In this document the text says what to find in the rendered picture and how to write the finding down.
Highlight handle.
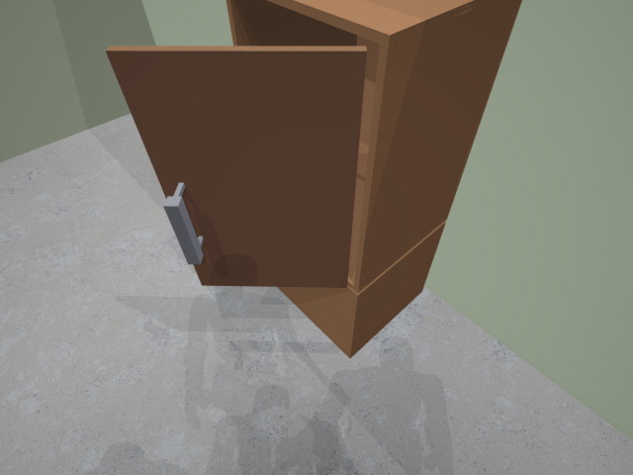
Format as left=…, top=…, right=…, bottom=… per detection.
left=163, top=183, right=204, bottom=264

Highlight cupboard door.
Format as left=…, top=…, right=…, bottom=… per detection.
left=106, top=46, right=367, bottom=288

